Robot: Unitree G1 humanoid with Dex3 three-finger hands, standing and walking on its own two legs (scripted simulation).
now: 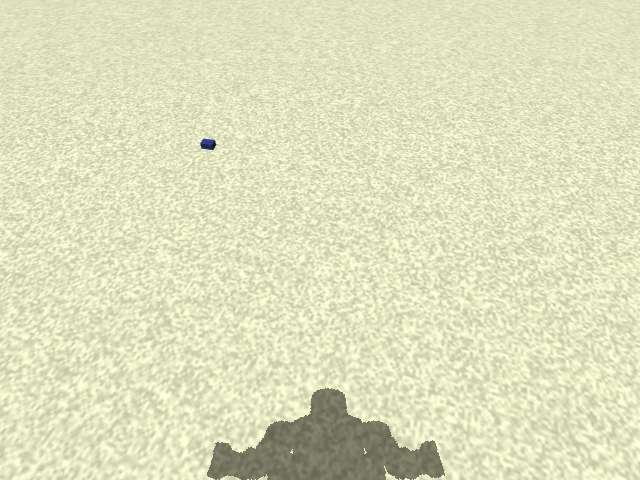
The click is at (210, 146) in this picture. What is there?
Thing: small brick
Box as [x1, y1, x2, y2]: [200, 139, 215, 149]
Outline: 201,141 201,148 213,149 215,145 214,140 203,139
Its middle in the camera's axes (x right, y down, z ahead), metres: -0.58 -0.48 +2.03
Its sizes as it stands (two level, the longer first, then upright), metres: 0.065 0.044 0.032
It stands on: the floor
